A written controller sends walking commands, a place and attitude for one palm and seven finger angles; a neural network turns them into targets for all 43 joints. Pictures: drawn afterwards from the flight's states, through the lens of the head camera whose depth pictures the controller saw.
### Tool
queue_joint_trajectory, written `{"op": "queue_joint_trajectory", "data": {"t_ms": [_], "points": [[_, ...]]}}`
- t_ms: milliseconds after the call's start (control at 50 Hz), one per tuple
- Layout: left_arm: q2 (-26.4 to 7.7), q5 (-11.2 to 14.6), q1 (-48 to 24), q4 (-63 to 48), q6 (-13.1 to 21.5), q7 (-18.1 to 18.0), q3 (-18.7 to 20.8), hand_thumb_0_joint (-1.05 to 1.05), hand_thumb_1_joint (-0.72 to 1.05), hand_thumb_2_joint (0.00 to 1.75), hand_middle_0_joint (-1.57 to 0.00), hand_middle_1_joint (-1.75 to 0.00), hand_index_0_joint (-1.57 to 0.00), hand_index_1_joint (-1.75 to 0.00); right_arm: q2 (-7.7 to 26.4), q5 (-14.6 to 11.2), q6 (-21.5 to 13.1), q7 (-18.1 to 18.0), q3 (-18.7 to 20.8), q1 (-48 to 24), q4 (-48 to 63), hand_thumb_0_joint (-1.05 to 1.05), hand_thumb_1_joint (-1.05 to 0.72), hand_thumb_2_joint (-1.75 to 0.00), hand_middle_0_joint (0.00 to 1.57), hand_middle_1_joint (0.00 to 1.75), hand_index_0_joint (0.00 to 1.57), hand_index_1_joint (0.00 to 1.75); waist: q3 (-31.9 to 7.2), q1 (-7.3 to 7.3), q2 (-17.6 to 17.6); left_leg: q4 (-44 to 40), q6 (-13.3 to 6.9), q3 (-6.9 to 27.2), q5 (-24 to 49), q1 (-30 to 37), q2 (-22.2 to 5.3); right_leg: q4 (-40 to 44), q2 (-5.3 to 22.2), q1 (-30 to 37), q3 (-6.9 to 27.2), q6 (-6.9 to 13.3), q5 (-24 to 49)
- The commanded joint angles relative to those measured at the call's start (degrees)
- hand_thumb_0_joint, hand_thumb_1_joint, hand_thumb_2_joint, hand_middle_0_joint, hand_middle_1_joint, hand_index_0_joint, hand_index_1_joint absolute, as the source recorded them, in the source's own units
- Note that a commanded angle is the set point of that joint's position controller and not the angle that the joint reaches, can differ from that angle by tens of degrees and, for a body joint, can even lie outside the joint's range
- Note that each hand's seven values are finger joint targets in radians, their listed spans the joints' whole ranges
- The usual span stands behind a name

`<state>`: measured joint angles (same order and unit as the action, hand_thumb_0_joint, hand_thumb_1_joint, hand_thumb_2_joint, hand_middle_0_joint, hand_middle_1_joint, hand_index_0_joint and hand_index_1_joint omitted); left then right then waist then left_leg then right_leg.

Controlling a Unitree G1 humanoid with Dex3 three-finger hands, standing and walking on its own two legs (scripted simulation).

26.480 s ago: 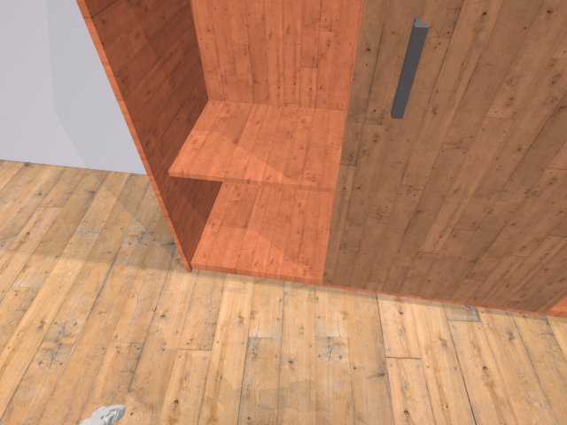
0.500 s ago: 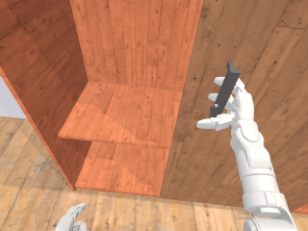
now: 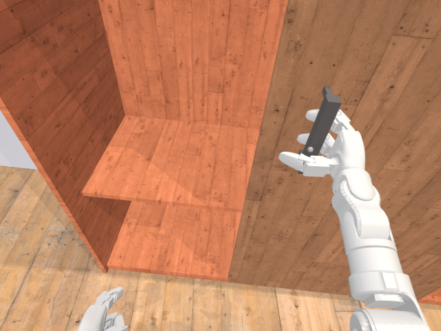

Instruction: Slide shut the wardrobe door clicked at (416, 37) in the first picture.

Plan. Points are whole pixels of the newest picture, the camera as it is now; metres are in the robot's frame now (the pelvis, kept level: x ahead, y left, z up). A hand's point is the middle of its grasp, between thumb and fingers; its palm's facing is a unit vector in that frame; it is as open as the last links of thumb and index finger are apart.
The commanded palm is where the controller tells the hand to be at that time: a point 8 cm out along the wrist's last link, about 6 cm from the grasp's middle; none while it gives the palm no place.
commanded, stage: grip the handle and tug to test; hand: right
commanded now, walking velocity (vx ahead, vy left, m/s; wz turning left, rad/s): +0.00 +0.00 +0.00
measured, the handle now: (314, 132) +0.45 -0.13 +0.16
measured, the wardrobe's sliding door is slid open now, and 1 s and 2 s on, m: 0.54 0.54 0.54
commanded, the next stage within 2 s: tug the door sideways, standing still in 1.08 s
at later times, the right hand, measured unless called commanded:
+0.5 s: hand (307, 147) +0.40 -0.11 +0.16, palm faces +0.02 +1.00 +0.00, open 5.7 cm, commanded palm +0.38 -0.16 +0.17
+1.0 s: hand (307, 148) +0.40 -0.11 +0.16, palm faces +0.03 +1.00 +0.00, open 5.7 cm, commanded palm +0.36 -0.16 +0.17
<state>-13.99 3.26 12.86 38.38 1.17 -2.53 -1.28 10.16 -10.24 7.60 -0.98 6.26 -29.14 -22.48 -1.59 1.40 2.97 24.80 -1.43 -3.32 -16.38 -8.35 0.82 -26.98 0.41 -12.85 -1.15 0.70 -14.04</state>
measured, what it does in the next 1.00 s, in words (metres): stands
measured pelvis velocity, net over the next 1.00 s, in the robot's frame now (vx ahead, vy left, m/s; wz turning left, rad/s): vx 0.01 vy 0.00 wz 0.03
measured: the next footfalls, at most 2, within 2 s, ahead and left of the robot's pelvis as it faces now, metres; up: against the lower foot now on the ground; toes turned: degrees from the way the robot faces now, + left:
none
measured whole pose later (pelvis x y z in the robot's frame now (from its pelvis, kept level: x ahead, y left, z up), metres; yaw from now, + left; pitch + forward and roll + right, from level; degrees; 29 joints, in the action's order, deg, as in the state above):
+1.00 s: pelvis +0.01 +0.00 +0.00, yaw +2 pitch +0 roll +0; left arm -13.7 3.1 13.6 36.5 0.8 -1.8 -1.2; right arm 10.0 -10.0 8.3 -2.4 7.8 -24.9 -17.9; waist -2.4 2.4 2.9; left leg 23.7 -1.4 -1.6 -16.2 -8.0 1.2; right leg -25.6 0.9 -11.7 -2.7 0.6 -14.4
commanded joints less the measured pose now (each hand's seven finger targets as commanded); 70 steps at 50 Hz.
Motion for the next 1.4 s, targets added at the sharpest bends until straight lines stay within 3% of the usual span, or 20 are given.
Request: {"op": "queue_joint_trajectory", "data": {"t_ms": [0, 140, 240, 400, 460, 520, 640, 700, 780, 800, 840, 900, 960, 1000, 1040, 1100, 1120, 1160, 1260, 1380], "points": [[-6.6, -0.3, -4.5, -8.0, 2.6, -0.3, 2.1, 0.00, 0.90, 0.90, -0.20, -0.30, -0.20, -0.30, 8.0, -0.5, -4.3, -0.2, 2.8, -24.2, 13.2, 0.00, -0.34, -0.66, 0.39, 1.32, 0.39, 1.32, -15.4, -0.07, -4.4, -2.7, 0.4, 1.6, 21.2, 0.1, 0.0, 1.0, -0.5, 10.1, 1.5, 1.7, 17.0], [-6.4, -0.3, -4.5, -8.0, 2.6, -0.3, 2.1, 0.00, 0.90, 0.90, -0.20, -0.30, -0.20, -0.30, 7.4, 0.3, -4.9, -1.3, 2.4, -27.0, 12.7, 0.00, -0.67, -0.80, 0.43, 1.37, 0.43, 1.37, -14.5, 0.47, -3.1, -3.1, 0.5, 1.7, 18.1, -1.7, 0.2, 1.5, -0.2, 10.3, 1.6, 1.7, 14.8], [-6.7, -0.3, -3.9, -7.7, 2.7, -0.3, 2.3, 0.00, 0.90, 0.90, -0.20, -0.30, -0.20, -0.30, 8.4, 0.0, -5.0, -1.1, 3.6, -25.5, 11.5, 0.00, -0.90, -0.90, 0.45, 1.40, 0.45, 1.40, -15.2, 0.20, -4.6, -2.9, 0.5, 1.7, 19.4, -0.7, 0.3, 1.6, 0.0, 10.1, 1.6, 1.7, 15.8], [-6.5, -0.3, -4.1, -7.9, 2.7, 0.0, 2.3, 0.00, 0.90, 0.90, -0.20, -0.30, -0.20, -0.30, 8.4, 0.3, -4.9, -1.6, 3.5, -24.4, 13.4, 0.00, -0.90, -0.90, 0.45, 1.40, 0.45, 1.40, -15.7, -0.48, -2.8, -2.8, 0.1, 1.5, 20.6, 0.0, 0.2, 1.4, 0.1, 10.8, 1.6, 1.4, 18.2], [-6.4, -0.3, -4.2, -8.1, 2.9, 0.0, 2.5, 0.00, 0.90, 0.90, -0.20, -0.30, -0.20, -0.30, 5.8, 0.3, -4.7, -1.7, 1.8, -24.3, 14.0, 0.00, -0.90, -0.90, 0.45, 1.40, 0.45, 1.40, -15.6, 0.12, -3.5, -2.7, 0.4, 1.4, 20.8, -1.1, 0.4, 1.3, 0.3, 11.7, 1.5, 1.5, 18.3], [-6.7, -0.3, -3.9, -7.5, 2.6, -0.1, 2.4, 0.00, 0.90, 0.90, -0.20, -0.30, -0.20, -0.30, 7.0, 0.5, -4.3, -2.0, 2.3, -26.1, 11.8, 0.00, -0.90, -0.90, 0.45, 1.40, 0.45, 1.40, -13.3, 0.71, -6.1, -3.4, 0.6, 1.5, 18.7, -1.8, 0.4, 1.7, 0.2, 9.9, 1.6, 1.7, 15.4], [-6.6, -0.3, -3.8, -7.1, 2.4, -0.5, 2.2, 0.00, 0.90, 0.90, -0.20, -0.30, -0.20, -0.30, 7.7, 0.7, -4.1, -1.8, 2.6, -28.8, 10.3, 0.00, -0.90, -0.90, 0.45, 1.40, 0.45, 1.40, -13.5, 0.99, -4.4, -3.5, 0.5, 1.8, 17.6, -2.3, 0.2, 1.5, 0.0, 9.9, 1.3, 1.7, 14.2], [-6.7, -0.3, -3.9, -7.5, 2.3, -0.3, 2.2, 0.00, 0.90, 0.90, -0.20, -0.30, -0.20, -0.30, 8.9, 0.3, -3.9, -1.6, 3.9, -24.7, 10.4, 0.00, -0.90, -0.90, 0.45, 1.40, 0.45, 1.40, -15.0, -0.32, -3.9, -3.3, 0.3, 1.8, 19.5, -0.3, 0.1, 1.4, -0.3, 9.7, 1.4, 1.6, 16.1], [-6.3, -0.3, -4.6, -8.8, 2.6, -0.2, 2.2, 0.00, 0.90, 0.90, -0.20, -0.30, -0.20, -0.30, 6.6, -0.1, -4.3, -0.7, 2.5, -22.2, 13.4, 0.00, -0.90, -0.90, 0.45, 1.40, 0.45, 1.40, -15.8, -0.33, -3.8, -2.9, 0.4, 1.6, 21.2, 0.2, 0.2, 1.5, -0.2, 10.5, 1.2, 1.6, 17.1], [-6.6, -0.3, -4.5, -8.8, 2.6, 0.0, 2.3, 0.00, 0.90, 0.90, -0.20, -0.30, -0.20, -0.30, 8.0, -0.4, -4.0, -0.8, 3.8, -19.8, 12.7, 0.00, -0.90, -0.90, 0.45, 1.40, 0.45, 1.40, -15.6, -1.07, -5.6, -3.0, 0.3, 1.4, 21.8, 1.5, 0.1, 1.5, -0.2, 9.4, 1.3, 1.6, 17.5], [-6.3, -0.2, -5.2, -9.5, 2.5, 0.1, 2.2, 0.00, 0.90, 0.90, -0.20, -0.30, -0.20, -0.30, 6.6, -0.1, -4.1, -0.5, 2.5, -19.4, 15.3, 0.00, -0.90, -0.90, 0.45, 1.40, 0.45, 1.40, -15.4, -0.70, -4.2, -2.8, 0.5, 1.6, 22.4, 1.1, 0.2, 1.6, -0.2, 10.1, 0.8, 1.7, 17.5], [-6.5, -0.3, -5.6, -10.3, 2.5, 0.4, 2.4, 0.00, 0.90, 0.90, -0.20, -0.30, -0.20, -0.30, 8.9, -0.4, -3.9, -0.5, 5.1, -13.1, 17.2, 0.00, -0.90, -0.90, 0.45, 1.40, 0.45, 1.40, -15.7, -2.25, -4.5, -2.6, 0.3, 1.6, 24.9, 3.3, 0.0, 1.5, -0.2, 9.3, 0.7, 1.6, 19.5], [-6.0, -0.2, -6.3, -11.6, 2.6, 0.8, 2.3, 0.00, 0.90, 0.90, -0.20, -0.30, -0.20, -0.30, 5.7, -0.3, -3.6, 0.0, 2.2, -10.6, 22.5, 0.00, -0.90, -0.90, 0.45, 1.40, 0.45, 1.40, -16.8, -1.94, -3.7, -1.9, 0.4, 1.3, 27.1, 3.4, 0.1, 1.4, 0.0, 11.1, 0.6, 1.5, 21.9], [-6.4, -0.1, -6.3, -11.6, 2.3, 0.9, 2.4, 0.00, 0.90, 0.90, -0.20, -0.30, -0.20, -0.30, 7.0, -0.5, -2.7, -0.2, 3.2, -7.5, 22.5, 0.00, -0.90, -0.90, 0.45, 1.40, 0.45, 1.40, -15.6, -2.39, -5.4, -2.1, 0.4, 1.2, 28.3, 4.0, 0.0, 1.2, 0.1, 10.2, 0.5, 1.5, 22.8], [-6.1, -0.3, -6.7, -12.5, 2.4, 1.0, 2.5, 0.00, 0.90, 0.90, -0.20, -0.30, -0.20, -0.30, 6.1, -0.4, -2.2, -0.1, 2.7, -5.1, 26.7, 0.00, -0.90, -0.90, 0.45, 1.40, 0.45, 1.40, -16.8, -2.44, -4.9, -1.5, 0.5, 1.2, 31.1, 4.9, 0.0, 1.2, 0.1, 11.1, 0.3, 1.5, 24.7], [-6.3, -0.3, -7.3, -12.9, 1.9, 1.2, 2.5, 0.00, 0.90, 0.90, -0.20, -0.30, -0.20, -0.30, 8.4, -0.4, -0.7, -0.1, 4.5, -0.8, 29.8, 0.00, -0.90, -0.90, 0.45, 1.40, 0.45, 1.40, -17.4, -3.27, -4.4, -0.9, 0.5, 1.3, 36.5, 6.9, -0.5, 0.7, 0.1, 10.9, -0.1, 1.5, 28.8], [-6.1, -0.4, -7.3, -13.1, 1.7, 1.2, 2.3, 0.00, 0.90, 0.90, -0.20, -0.30, -0.20, -0.30, 6.5, -0.3, -0.3, 0.2, 2.8, -0.7, 31.0, 0.00, -0.90, -0.90, 0.45, 1.40, 0.45, 1.40, -17.3, -2.69, -4.2, -0.7, 0.7, 1.2, 37.4, 6.7, -0.4, 0.7, 0.0, 11.1, -0.3, 1.5, 28.9], [-6.1, -0.3, -7.5, -13.2, 1.5, 1.2, 2.4, 0.00, 0.90, 0.90, -0.20, -0.30, -0.20, -0.30, 6.8, -0.5, 0.8, 0.2, 3.2, -0.1, 32.6, 0.00, -0.90, -0.90, 0.45, 1.40, 0.45, 1.40, -17.2, -2.62, -4.1, -0.6, 0.8, 1.1, 38.4, 6.2, -0.4, 0.3, 0.2, 11.8, -0.3, 1.5, 30.1], [-6.2, -0.5, -6.4, -10.5, 1.3, 0.7, 2.5, 0.00, 0.90, 0.90, -0.20, -0.30, -0.20, -0.30, 2.8, 0.5, 3.1, -1.6, -2.4, -14.4, 31.5, 0.00, -0.90, -0.90, 0.45, 1.40, 0.45, 1.40, -16.1, 0.57, -1.6, -0.5, 0.8, 1.0, 37.2, 1.2, -0.2, -1.5, 0.2, 15.0, 0.6, 1.6, 32.7], [-5.7, -1.1, -6.3, -9.7, 0.7, 0.7, 2.6, 0.00, 0.90, 0.90, -0.20, -0.30, -0.20, -0.30, -3.2, 1.6, 4.0, -2.9, -8.1, -16.8, 29.9, 0.00, -0.90, -0.90, 0.45, 1.40, 0.45, 1.40, -18.6, 1.25, -3.1, 0.5, 0.7, 0.4, 35.9, -0.3, -0.3, -2.7, -0.1, 16.7, 1.8, 1.6, 33.5]]}}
